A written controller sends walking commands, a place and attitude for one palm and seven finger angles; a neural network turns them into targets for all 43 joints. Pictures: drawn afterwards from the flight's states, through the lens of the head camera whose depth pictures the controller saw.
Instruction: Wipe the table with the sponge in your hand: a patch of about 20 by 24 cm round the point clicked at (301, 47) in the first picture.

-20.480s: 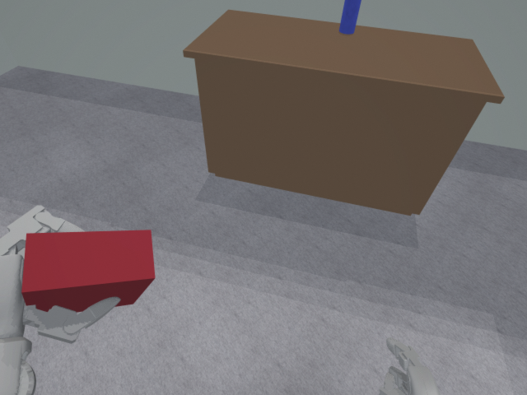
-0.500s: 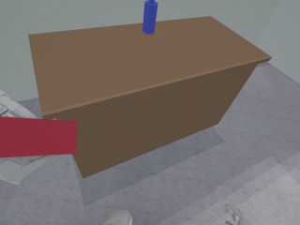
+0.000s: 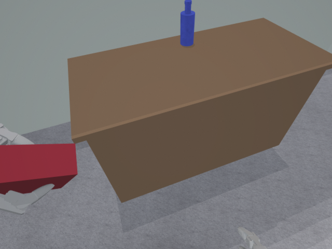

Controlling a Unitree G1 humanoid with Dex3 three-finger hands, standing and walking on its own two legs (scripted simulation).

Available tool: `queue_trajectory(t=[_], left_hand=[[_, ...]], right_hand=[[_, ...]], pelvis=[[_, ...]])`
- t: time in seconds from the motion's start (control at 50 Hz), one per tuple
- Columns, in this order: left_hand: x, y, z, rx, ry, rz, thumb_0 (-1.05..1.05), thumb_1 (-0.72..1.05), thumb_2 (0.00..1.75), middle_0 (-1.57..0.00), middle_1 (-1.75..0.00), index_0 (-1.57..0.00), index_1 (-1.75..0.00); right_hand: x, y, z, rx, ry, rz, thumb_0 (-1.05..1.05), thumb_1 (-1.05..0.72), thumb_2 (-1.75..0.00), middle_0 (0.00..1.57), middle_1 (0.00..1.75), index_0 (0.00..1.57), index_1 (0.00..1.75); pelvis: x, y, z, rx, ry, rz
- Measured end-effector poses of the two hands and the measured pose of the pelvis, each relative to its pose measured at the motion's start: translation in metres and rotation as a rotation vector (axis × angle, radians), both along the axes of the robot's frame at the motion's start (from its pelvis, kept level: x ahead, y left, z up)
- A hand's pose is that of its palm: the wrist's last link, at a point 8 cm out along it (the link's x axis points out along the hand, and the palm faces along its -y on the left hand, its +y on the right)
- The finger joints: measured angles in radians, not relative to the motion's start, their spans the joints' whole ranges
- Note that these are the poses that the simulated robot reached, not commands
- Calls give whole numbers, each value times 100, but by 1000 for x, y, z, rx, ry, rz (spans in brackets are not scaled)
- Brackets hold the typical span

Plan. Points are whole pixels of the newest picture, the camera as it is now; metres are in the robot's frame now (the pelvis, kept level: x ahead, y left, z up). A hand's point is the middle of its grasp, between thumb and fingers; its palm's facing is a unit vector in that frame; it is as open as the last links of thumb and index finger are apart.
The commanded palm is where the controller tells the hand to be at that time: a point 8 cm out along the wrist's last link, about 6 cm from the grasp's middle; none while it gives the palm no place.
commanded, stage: come to a stop and stand still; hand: left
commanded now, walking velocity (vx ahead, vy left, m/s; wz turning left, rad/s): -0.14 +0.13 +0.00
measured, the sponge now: (44, 170) +0.21 +0.25 +0.16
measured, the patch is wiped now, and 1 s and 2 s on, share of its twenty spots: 0.00 0.00 0.00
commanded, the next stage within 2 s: look again from close up in 0.98 s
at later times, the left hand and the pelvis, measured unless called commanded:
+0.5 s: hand (42, 155) +0.24 +0.27 +0.16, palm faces +0.39 -0.78 -0.50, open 9.9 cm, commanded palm +0.19 +0.29 +0.19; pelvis +0.03 +0.01 +0.00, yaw +0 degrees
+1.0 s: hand (25, 164) +0.22 +0.29 +0.16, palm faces +0.41 -0.84 -0.36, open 9.9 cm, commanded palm +0.17 +0.32 +0.19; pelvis +0.01 +0.04 +0.01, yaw +0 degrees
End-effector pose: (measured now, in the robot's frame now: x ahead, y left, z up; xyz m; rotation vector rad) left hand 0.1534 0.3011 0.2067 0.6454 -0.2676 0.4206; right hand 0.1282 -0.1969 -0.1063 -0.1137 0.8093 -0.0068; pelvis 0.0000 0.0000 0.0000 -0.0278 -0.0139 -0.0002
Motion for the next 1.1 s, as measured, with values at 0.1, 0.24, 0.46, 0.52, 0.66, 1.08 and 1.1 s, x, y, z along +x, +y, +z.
queue_trajectory(t=[0.1,0.24,0.46,0.52,0.66,1.08,1.1], left_hand=[[32,-21,-40,-240,23,34,0,-48,101,-76,-135,-76,-135],[63,-63,-17,-156,-45,-209,0,-48,101,-76,-135,-76,-135],[54,-3,-12,-30,76,-53,0,-48,101,-76,-136,-76,-135],[46,5,-33,-127,115,-9,0,-48,101,-76,-136,-76,-135],[37,3,-35,-231,19,-79,0,-48,101,-75,-136,-76,-135],[31,24,-35,-241,25,-52,-1,-48,101,-75,-136,-76,-135],[33,23,-33,-237,16,-57,-1,-48,101,-75,-136,-75,-135]], right_hand=[[27,-36,11,-75,-13,-7,2,-90,-89,21,30,21,30],[63,-68,48,-177,-148,-85,1,-90,-89,20,30,21,30],[67,-39,33,-114,-90,-95,1,-91,-90,20,30,20,30],[59,-21,27,-103,-53,-74,1,-91,-90,20,30,20,30],[47,18,35,-102,-63,-16,1,-90,-89,21,30,21,30],[29,17,45,-136,-74,-42,1,-90,-89,21,30,21,30],[30,16,46,-138,-75,-43,1,-90,-89,21,30,21,30]], pelvis=[[8,-11,4,32,-16,8],[21,-16,2,51,-18,-2],[31,6,4,39,13,-6],[29,14,5,34,5,-7],[15,28,8,13,-22,-1],[11,41,14,7,-15,-1],[12,41,14,7,-15,-1]])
